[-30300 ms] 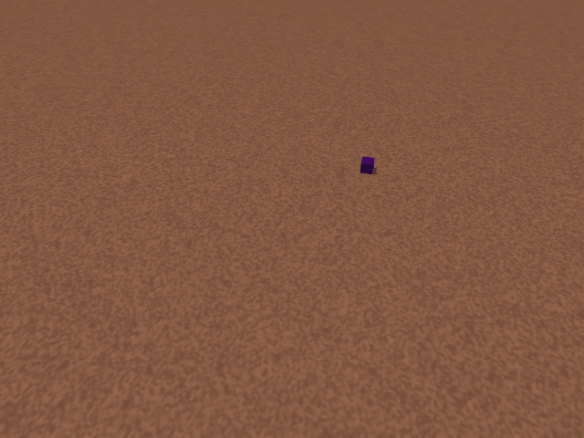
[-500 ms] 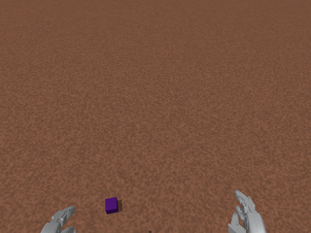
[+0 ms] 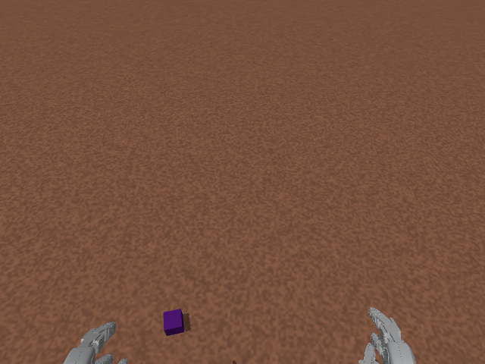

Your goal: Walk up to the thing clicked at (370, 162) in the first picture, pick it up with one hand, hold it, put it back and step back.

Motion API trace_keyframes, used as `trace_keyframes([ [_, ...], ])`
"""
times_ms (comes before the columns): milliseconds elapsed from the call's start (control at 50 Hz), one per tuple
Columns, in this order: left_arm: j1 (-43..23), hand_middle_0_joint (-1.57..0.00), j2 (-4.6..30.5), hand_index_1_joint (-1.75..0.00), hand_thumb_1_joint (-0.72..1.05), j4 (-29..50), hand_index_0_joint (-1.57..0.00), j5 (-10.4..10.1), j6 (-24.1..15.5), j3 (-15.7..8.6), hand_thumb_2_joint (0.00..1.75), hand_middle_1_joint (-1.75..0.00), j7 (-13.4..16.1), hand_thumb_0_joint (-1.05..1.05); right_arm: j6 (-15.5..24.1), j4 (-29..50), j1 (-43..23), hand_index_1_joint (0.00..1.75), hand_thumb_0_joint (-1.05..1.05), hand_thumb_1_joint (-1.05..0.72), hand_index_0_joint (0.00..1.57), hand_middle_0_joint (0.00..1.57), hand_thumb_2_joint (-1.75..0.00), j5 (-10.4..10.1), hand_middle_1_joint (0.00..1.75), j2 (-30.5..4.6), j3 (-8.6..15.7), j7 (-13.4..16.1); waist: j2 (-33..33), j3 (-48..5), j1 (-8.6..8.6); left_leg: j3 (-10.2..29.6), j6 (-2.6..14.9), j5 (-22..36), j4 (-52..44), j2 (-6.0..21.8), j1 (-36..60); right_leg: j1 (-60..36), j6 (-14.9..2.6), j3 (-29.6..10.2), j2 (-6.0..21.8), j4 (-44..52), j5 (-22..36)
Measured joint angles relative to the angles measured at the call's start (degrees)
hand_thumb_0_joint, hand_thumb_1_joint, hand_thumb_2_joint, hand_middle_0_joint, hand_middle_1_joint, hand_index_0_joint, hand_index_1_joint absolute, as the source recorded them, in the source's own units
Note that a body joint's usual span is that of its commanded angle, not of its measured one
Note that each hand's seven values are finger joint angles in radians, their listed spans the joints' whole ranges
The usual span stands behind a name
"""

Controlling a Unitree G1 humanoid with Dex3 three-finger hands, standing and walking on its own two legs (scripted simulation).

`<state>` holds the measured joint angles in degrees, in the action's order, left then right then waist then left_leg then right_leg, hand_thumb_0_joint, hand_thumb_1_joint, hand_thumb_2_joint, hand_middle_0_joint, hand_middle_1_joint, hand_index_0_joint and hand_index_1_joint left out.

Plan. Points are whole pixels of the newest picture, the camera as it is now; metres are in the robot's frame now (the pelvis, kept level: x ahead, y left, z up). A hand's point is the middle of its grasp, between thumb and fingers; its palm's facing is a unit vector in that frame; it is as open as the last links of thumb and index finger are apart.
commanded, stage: home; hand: left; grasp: from above
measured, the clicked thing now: (173, 322) +0.46 +0.23 -0.68
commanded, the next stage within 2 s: stand in 1.16 s
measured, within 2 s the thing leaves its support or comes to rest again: neither
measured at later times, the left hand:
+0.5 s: hand out of the picture +0.17 +0.18 -0.05, palm faces +0.05 -0.98 -0.21, open 8.5 cm
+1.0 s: hand out of the picture +0.18 +0.18 -0.05, palm faces +0.04 -0.98 -0.21, open 7.6 cm
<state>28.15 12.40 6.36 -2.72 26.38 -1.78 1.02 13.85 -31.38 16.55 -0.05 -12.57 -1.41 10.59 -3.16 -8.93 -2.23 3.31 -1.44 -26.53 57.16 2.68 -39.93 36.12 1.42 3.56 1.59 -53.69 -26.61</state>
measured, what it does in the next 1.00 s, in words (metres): stands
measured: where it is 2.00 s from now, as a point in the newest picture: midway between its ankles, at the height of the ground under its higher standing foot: outside the picture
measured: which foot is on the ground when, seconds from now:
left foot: down 0.00-1.00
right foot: down 0.00-1.00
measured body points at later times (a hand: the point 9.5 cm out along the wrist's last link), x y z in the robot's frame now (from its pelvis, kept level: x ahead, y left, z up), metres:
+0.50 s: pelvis +0.01 +0.00 +0.00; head +0.03 +0.00 +0.45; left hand +0.16 +0.23 -0.03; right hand +0.17 -0.25 -0.07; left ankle +0.02 +0.13 -0.68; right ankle +0.00 -0.14 -0.68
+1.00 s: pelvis +0.02 +0.00 +0.00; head +0.04 +0.00 +0.45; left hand +0.18 +0.23 -0.03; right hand +0.18 -0.24 -0.07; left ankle +0.02 +0.13 -0.68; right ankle +0.00 -0.14 -0.68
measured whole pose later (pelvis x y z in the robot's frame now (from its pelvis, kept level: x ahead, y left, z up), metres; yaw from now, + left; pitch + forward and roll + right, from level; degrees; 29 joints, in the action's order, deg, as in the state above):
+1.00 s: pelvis +0.02 +0.00 +0.00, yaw +0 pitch +11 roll -3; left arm 29.0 13.0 8.3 -2.9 26.1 -1.6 1.3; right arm 12.8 -30.8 16.0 -0.1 -12.5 -1.1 10.3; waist -3.0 -9.3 -2.0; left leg 3.3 -1.4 -28.6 58.1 2.7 -40.4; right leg 36.4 1.6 3.5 1.6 -54.2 -28.5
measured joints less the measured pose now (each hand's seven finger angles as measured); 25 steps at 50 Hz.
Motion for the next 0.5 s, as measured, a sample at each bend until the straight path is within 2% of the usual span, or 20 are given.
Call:
trace_keyframes([
  [500,0.4,-0.18,0.1,-0.27,0.72,1.2,-0.18,0.0,0.0,0.1,0.79,-0.26,0.1,0.01,0.2,0.0,-0.3,0.3,0.01,-0.9,0.21,0.21,-0.9,-0.1,0.3,0.1,0.1,0.3,0.2,-0.1,0.29,0.1,-0.13,-0.7,0.4,0.0,-0.7,0.7,-0.08,0.0,0.0,-0.6,-0.8],
])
